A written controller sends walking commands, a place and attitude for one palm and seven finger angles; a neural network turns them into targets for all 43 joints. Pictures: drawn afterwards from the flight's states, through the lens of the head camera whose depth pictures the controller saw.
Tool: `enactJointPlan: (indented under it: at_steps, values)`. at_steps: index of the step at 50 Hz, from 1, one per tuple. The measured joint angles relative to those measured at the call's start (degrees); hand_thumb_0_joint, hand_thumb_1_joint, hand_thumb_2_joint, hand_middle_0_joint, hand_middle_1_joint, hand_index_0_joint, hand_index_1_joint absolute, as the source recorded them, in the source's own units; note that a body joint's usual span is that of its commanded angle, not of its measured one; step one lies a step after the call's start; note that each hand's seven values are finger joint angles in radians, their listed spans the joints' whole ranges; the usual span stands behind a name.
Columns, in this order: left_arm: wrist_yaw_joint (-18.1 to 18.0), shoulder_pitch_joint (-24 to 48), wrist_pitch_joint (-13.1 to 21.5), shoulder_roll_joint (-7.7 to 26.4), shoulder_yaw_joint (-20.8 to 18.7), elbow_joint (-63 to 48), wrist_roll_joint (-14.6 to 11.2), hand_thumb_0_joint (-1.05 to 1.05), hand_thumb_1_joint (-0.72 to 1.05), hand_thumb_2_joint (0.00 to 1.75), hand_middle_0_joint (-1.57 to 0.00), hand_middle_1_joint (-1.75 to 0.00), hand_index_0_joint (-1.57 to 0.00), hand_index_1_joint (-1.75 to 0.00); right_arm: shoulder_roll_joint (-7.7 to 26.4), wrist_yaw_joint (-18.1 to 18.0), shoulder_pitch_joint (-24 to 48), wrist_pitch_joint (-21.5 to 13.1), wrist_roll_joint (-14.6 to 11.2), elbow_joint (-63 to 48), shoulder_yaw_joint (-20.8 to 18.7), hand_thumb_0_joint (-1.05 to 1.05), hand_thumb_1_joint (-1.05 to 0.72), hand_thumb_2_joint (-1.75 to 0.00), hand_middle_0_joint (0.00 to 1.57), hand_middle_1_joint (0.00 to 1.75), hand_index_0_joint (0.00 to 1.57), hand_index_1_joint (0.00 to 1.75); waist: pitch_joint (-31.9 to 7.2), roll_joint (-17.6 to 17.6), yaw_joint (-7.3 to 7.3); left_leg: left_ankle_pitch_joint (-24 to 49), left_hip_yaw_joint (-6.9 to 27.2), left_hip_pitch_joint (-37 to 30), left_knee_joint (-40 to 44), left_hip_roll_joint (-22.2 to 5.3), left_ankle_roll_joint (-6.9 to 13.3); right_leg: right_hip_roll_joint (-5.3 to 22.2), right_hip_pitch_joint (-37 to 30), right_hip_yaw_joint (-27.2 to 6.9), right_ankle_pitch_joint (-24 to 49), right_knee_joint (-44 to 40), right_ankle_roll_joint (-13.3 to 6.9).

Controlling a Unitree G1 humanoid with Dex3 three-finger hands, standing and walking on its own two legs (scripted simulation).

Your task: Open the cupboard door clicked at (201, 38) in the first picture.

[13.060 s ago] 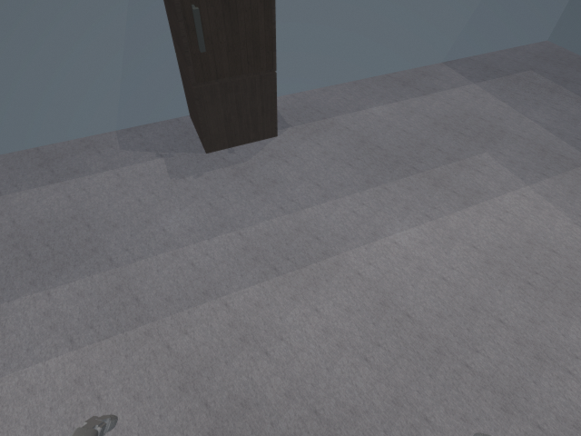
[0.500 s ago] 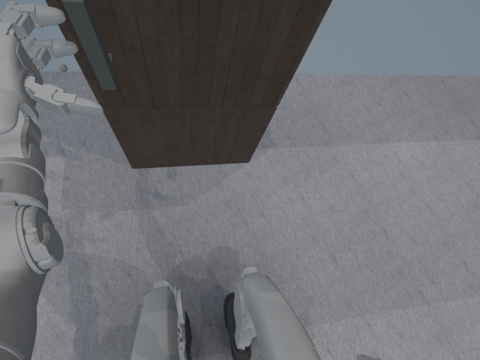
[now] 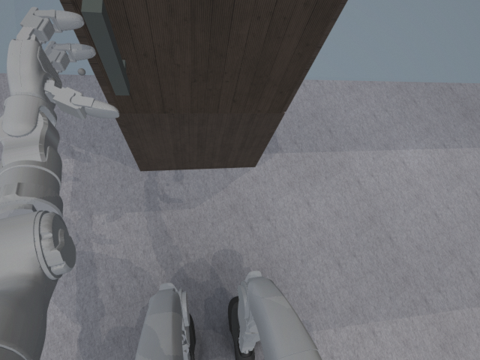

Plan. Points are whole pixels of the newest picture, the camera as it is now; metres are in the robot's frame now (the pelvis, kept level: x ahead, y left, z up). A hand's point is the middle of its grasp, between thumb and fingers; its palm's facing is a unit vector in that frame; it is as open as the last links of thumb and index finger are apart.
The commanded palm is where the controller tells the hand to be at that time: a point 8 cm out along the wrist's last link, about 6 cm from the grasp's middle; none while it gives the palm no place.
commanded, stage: slide the fingers in behind the handle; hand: left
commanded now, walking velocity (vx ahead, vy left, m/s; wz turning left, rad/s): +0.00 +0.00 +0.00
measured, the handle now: (110, 43) +0.59 +0.15 +0.04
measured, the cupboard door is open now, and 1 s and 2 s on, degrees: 0 0 1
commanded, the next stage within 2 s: close the thumb around the handle in 1.38 s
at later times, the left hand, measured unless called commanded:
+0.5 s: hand (109, 76) +0.54 +0.15 +0.04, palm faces +0.00 -1.00 -0.03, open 14.0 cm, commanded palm +0.52 +0.18 +0.04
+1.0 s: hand (129, 76) +0.54 +0.12 +0.04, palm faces +0.02 -1.00 -0.03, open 14.0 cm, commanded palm +0.51 +0.15 +0.04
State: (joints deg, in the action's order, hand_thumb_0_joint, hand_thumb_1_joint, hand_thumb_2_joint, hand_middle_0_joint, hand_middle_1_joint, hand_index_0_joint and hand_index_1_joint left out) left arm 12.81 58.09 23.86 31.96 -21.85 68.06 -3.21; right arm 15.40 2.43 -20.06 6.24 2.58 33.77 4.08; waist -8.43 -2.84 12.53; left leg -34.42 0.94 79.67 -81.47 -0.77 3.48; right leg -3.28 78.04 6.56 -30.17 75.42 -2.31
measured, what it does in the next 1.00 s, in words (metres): stands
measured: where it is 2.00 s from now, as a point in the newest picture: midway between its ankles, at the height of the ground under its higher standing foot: (214, 352)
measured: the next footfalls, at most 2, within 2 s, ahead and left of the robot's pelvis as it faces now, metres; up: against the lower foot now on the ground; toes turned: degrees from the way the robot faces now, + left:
none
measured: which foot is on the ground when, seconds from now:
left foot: down 0.00-1.00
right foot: down 0.00-1.00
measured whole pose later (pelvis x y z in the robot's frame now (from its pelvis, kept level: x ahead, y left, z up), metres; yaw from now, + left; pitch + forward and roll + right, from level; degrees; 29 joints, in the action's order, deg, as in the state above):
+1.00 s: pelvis +0.00 -0.02 +0.00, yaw +1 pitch +32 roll -3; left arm 4.2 56.7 27.5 24.0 -18.5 67.3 -2.3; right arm 14.3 4.0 -20.0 5.6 3.2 34.7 2.6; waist -8.5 -3.0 12.2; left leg -33.7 -0.1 78.2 -80.2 -0.8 2.4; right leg -3.3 77.9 5.5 -30.1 76.2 -3.5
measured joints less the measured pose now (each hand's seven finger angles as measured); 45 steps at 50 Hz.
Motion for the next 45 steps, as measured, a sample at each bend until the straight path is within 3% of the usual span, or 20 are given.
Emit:
enactJointPlan:
  at_steps: [10, 17, 26, 38, 45]
  values:
    - [-3.0, -0.6, 2.5, -4.2, 1.4, -0.7, 1.1, -0.01, -0.5, 0.3, -0.3, -1.2, -0.3, -1.2, -0.2, 0.5, 0.8, 0.0, 0.5, 0.4, -0.7, 0.0, -0.9, -0.9, 0.2, 0.3, 0.2, 0.3, 0.1, 0.0, 0.28, 0.2, -0.2, -0.3, 0.0, 0.2, 0.0, 0.2, -0.2, -0.2, 0.0, 0.3, 0.0]
    - [-5.0, -1.0, 3.0, -3.7, 0.6, -0.2, 2.4, -0.01, -0.5, 0.3, -0.3, -1.2, -0.3, -1.2, -0.5, 0.8, 0.8, 0.2, 0.4, -0.4, -0.5, 0.0, -0.9, -0.9, 0.2, 0.3, 0.2, 0.3, 0.2, -0.2, 0.63, 0.2, -0.8, -0.8, 0.2, -0.1, -0.1, -0.1, -0.2, -0.8, 0.1, 0.6, -0.1]
    - [-4.8, -0.8, 3.5, -5.3, 2.4, 0.3, 0.8, -0.01, -0.5, 0.3, -0.3, -1.2, -0.3, -1.2, -0.8, 1.0, 0.3, -0.2, 0.3, 0.7, -0.6, 0.0, -0.9, -0.9, 0.2, 0.3, 0.2, 0.3, 0.1, -0.1, -0.37, 0.8, -0.7, -1.1, 0.7, 0.2, -0.5, 0.2, -0.4, -0.6, 0.3, 0.4, -0.5]
    - [-7.5, 1.0, 4.2, -6.4, 2.7, 1.4, 2.4, -0.01, -0.5, 0.3, -0.3, -1.2, -0.3, -1.2, -0.2, 0.9, 0.8, -0.8, 0.8, 0.5, -1.3, 0.0, -0.9, -0.9, 0.2, 0.3, 0.2, 0.3, 0.0, -0.1, 0.79, 0.5, -0.6, 0.2, -0.3, 0.0, -0.9, 0.1, 1.1, -0.5, 0.0, 1.6, -0.9]
    - [-8.5, -0.1, 3.8, -6.9, 2.3, -0.2, 2.2, -0.01, -0.5, 0.3, -0.3, -1.2, -0.3, -1.2, -0.6, 1.3, 0.4, -0.7, 0.8, 0.5, -1.4, 0.0, -0.9, -0.9, 0.2, 0.3, 0.2, 0.3, 0.0, -0.2, 0.35, 0.6, -1.0, -0.2, 0.3, -0.1, -1.0, 0.0, 1.1, -1.0, 0.0, 1.5, -1.1]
